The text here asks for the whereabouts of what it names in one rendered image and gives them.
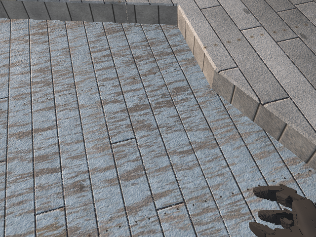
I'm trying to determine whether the robot right hand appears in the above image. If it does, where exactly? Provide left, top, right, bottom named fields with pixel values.
left=249, top=184, right=316, bottom=237

